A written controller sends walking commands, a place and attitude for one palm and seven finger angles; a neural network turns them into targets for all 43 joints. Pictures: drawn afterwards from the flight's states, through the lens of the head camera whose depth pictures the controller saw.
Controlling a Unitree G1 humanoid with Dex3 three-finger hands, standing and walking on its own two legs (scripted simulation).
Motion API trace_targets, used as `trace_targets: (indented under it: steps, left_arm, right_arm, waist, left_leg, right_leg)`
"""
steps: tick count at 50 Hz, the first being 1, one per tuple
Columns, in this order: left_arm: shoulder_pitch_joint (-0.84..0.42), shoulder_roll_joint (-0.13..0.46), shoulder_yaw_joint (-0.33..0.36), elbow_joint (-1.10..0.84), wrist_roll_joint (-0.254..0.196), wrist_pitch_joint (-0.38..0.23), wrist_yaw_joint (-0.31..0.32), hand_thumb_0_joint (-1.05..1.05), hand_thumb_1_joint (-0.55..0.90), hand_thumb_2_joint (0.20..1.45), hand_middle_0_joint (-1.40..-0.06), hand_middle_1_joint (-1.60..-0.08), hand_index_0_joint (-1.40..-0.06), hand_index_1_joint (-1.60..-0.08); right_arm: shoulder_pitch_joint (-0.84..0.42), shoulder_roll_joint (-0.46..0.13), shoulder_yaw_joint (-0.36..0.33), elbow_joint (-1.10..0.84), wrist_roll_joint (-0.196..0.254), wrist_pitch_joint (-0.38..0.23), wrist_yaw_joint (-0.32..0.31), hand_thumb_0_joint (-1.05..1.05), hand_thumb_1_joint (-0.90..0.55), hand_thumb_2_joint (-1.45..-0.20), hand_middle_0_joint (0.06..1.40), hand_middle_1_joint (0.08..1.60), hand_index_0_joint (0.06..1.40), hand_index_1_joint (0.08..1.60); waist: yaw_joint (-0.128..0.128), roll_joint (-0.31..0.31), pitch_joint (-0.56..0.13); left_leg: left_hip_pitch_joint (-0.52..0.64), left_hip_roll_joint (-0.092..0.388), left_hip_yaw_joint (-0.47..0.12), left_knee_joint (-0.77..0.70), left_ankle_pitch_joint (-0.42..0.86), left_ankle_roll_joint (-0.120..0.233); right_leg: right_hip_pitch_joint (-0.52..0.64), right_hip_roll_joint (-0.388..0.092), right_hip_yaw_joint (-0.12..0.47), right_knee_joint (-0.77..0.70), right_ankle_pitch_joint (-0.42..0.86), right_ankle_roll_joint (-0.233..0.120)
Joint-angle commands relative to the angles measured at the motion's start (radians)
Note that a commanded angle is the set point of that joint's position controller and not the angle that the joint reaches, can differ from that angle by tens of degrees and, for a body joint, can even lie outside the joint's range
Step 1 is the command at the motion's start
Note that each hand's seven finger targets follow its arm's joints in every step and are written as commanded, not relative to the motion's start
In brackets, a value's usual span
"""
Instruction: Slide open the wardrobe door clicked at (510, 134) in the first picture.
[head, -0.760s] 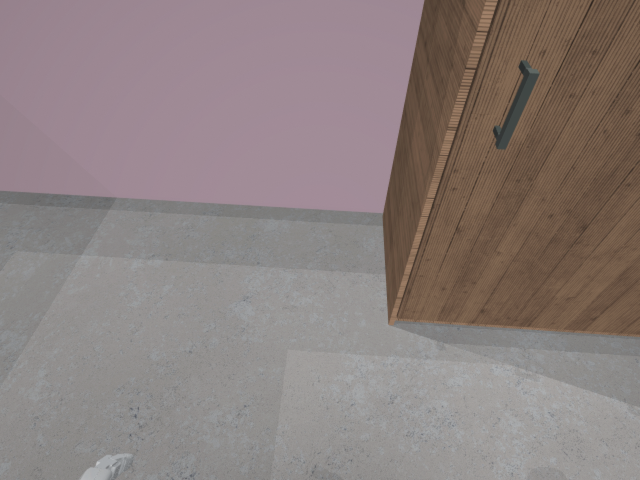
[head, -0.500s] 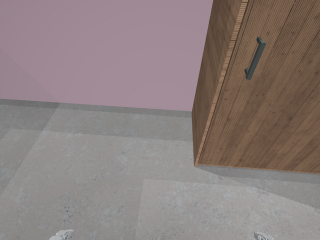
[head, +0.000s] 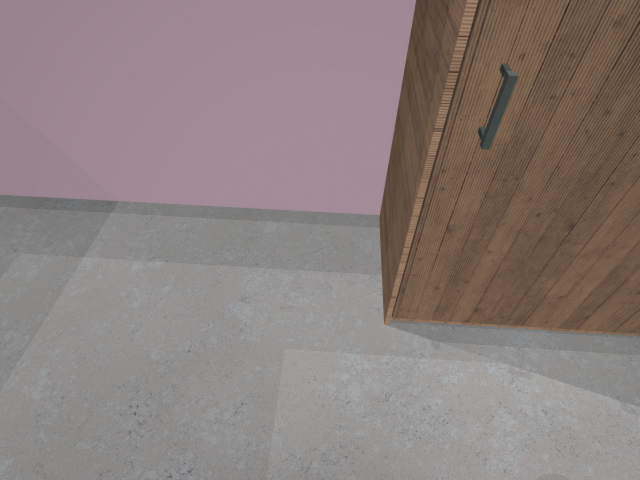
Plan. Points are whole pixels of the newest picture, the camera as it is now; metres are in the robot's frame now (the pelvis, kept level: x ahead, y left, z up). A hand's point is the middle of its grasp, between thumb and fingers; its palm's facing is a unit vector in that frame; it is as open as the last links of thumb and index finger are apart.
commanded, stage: stand and wait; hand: left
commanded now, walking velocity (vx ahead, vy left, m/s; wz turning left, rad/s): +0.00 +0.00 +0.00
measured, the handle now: (495, 107) +0.74 -0.29 +0.10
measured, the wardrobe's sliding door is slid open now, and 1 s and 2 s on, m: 0.00 0.00 0.00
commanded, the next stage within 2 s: look at it before walking up in 0.36 s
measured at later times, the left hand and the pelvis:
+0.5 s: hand out of the picture +0.08 +0.24 -0.15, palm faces -0.04 -0.95 -0.32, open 7.4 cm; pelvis +0.00 +0.00 +0.00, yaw +0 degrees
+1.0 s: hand out of the picture +0.08 +0.25 -0.15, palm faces -0.03 -0.94 -0.33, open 7.4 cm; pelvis +0.01 +0.00 +0.00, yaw +0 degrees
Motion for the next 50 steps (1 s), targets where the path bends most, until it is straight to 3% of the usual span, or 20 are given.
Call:
trace_targets:
  steps: [1,9,32,42,50]
  left_arm:
    - [-0.055,0.211,0.040,-0.061,0.001,-0.029,0.017,0.000,0.900,0.900,-0.200,-0.300,-0.200,-0.300]
    - [-0.057,0.212,0.040,-0.058,0.002,-0.030,0.016,0.000,0.900,0.900,-0.200,-0.300,-0.200,-0.300]
    - [-0.046,0.211,0.039,-0.050,0.001,-0.034,0.018,0.000,0.900,0.900,-0.200,-0.300,-0.200,-0.300]
    - [-0.046,0.211,0.038,-0.047,0.002,-0.033,0.017,0.000,0.900,0.900,-0.200,-0.300,-0.200,-0.300]
    - [-0.043,0.212,0.037,-0.048,0.002,-0.034,0.017,0.000,0.900,0.900,-0.200,-0.300,-0.200,-0.300]
  right_arm:
    - [-0.061,-0.199,-0.038,-0.065,-0.003,-0.026,-0.010,0.000,-0.900,-0.900,0.200,0.300,0.200,0.300]
    - [-0.054,-0.197,-0.037,-0.055,-0.003,-0.026,-0.008,0.000,-0.900,-0.900,0.200,0.300,0.200,0.300]
    - [-0.055,-0.197,-0.038,-0.049,0.001,-0.029,-0.011,0.000,-0.900,-0.900,0.200,0.300,0.200,0.300]
    - [-0.067,-0.201,-0.038,-0.052,0.000,-0.027,-0.011,0.000,-0.900,-0.900,0.200,0.300,0.200,0.300]
    - [-0.068,-0.204,-0.038,-0.052,0.000,-0.030,-0.011,0.000,-0.900,-0.900,0.200,0.300,0.200,0.300]
  waist:
    - [0.004,-0.021,-0.062]
    - [0.003,-0.028,-0.050]
    - [0.004,-0.005,-0.093]
    - [0.006,-0.016,-0.068]
    - [0.006,-0.007,-0.094]
  left_leg:
    - [-0.002,0.106,-0.089,-0.063,0.104,0.039]
    - [-0.006,0.104,-0.088,-0.070,0.077,0.036]
    - [0.031,0.117,-0.088,-0.064,0.195,0.036]
    - [0.035,0.117,-0.090,-0.078,0.177,0.036]
    - [0.053,0.119,-0.089,-0.081,0.203,0.036]
  right_leg:
    - [0.003,-0.119,0.117,-0.084,0.107,-0.034]
    - [-0.017,-0.117,0.128,-0.103,0.052,-0.034]
    - [0.035,-0.120,0.105,-0.081,0.215,-0.033]
    - [0.021,-0.119,0.103,-0.096,0.191,-0.029]
    - [0.039,-0.122,0.100,-0.094,0.213,-0.027]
